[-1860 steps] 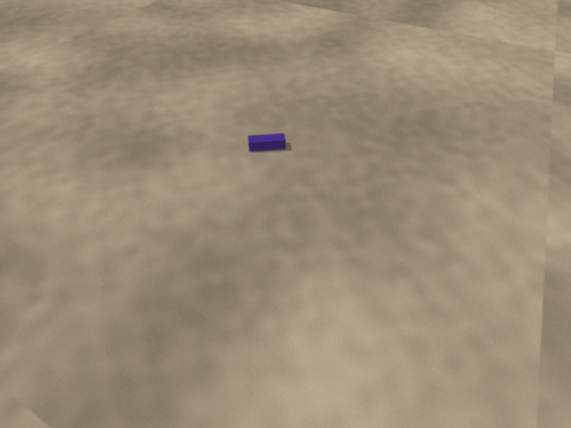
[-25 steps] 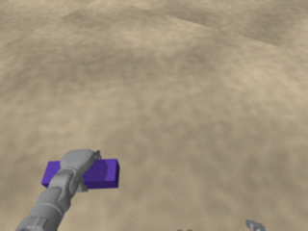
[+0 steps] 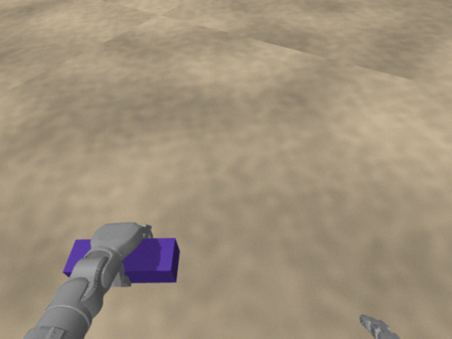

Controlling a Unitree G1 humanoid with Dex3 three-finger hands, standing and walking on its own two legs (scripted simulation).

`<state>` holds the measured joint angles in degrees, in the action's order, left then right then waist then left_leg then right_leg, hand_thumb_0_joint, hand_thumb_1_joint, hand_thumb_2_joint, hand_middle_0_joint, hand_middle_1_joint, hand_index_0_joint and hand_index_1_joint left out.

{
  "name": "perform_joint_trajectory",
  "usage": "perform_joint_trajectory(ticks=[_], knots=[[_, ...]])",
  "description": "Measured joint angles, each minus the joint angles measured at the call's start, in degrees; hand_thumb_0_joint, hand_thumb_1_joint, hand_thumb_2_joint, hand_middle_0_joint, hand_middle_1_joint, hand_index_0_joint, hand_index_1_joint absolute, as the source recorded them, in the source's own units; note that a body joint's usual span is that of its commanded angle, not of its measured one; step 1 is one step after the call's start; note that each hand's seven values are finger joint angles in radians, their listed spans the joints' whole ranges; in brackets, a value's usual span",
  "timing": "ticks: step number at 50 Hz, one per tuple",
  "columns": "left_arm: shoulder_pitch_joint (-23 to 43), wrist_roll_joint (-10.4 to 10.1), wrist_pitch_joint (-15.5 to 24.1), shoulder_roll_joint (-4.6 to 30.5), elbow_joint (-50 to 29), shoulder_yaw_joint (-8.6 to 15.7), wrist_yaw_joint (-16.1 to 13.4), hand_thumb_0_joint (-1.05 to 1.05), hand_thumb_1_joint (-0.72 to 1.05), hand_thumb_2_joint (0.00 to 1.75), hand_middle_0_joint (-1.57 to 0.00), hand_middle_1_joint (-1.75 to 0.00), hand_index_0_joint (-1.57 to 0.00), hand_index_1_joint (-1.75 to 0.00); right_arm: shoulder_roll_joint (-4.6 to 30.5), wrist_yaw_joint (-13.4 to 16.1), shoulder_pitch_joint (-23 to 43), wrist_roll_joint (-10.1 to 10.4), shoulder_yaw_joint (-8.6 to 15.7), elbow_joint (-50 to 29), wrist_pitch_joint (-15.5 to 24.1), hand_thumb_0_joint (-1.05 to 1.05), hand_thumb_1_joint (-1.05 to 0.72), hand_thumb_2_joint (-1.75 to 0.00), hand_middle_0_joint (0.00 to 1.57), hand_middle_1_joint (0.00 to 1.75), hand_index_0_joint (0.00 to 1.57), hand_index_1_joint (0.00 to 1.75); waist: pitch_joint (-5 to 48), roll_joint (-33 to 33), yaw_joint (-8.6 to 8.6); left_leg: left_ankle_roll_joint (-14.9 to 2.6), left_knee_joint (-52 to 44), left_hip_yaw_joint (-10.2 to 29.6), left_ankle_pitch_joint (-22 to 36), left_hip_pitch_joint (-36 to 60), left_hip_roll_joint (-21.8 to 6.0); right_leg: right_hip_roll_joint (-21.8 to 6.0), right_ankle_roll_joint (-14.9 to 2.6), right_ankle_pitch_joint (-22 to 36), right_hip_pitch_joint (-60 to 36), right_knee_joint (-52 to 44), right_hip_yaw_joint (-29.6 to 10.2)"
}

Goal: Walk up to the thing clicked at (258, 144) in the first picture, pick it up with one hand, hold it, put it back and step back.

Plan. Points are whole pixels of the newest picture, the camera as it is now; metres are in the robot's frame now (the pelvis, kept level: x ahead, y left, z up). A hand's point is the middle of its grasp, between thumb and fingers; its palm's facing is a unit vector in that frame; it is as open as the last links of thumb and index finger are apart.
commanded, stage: hold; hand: left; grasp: from above
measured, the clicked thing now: (125, 260) +0.30 +0.23 -0.08
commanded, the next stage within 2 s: crouch in 1.20 s
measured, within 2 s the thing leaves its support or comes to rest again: neither
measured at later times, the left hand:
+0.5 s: hand (122, 268) +0.27 +0.22 -0.03, palm faces -0.47 -0.03 -0.88, open 10.1 cm
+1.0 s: hand (124, 269) +0.26 +0.21 -0.03, palm faces -0.47 -0.04 -0.88, open 10.1 cm
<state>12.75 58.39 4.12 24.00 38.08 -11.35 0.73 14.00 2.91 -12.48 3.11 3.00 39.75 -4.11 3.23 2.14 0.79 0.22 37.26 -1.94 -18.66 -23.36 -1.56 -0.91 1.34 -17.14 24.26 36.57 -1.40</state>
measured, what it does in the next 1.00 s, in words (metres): stands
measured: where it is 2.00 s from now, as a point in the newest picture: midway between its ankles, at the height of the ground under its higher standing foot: outside the picture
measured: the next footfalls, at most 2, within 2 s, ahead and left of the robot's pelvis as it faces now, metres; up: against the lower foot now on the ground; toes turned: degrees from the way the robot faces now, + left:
none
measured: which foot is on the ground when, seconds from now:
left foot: down 0.00-1.00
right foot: down 0.00-1.00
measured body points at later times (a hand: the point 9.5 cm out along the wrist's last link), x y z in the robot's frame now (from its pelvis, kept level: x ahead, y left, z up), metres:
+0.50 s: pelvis -0.02 -0.01 +0.01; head -0.01 -0.03 +0.46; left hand +0.29 +0.22 +0.02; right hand +0.12 -0.26 -0.11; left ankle +0.00 +0.12 -0.72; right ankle +0.02 -0.14 -0.72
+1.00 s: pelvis -0.02 -0.01 +0.01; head -0.01 -0.03 +0.46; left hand +0.28 +0.21 +0.02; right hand +0.13 -0.26 -0.10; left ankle +0.00 +0.12 -0.72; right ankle +0.02 -0.14 -0.72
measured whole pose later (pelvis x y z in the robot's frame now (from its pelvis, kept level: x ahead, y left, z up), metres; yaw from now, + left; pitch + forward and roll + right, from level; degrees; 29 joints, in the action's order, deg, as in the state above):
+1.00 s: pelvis -0.02 -0.01 +0.01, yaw +0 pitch +1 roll +0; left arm 11.2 57.4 5.3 23.9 34.5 -11.7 3.1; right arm 13.9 4.2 -9.7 3.6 1.5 39.3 -4.2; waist 0.4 2.5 -0.2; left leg 0.6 30.1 -2.0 -14.1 -16.9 -1.4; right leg -0.9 0.9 -13.3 18.4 30.8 -1.5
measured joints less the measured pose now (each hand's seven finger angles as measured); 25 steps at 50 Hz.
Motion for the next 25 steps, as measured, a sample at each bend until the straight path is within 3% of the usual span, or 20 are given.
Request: perform_joint_trajectory(ticks=[25], knots=[[-1.26,-1.01,0.56,0.28,-2.96,-0.13,2.11,-0.01,-0.05,0.69,-0.59,-0.77,-0.64,-0.68,0.28,0.77,1.51,0.32,-0.76,-0.39,0.36,0.01,-0.9,-0.9,0.2,0.3,0.2,0.3,-1.85,0.42,-0.65,0.28,-4.45,-0.16,3.28,4.3,0.04,0.05,-0.34,2.8,-3.8,-3.49,-0.14]])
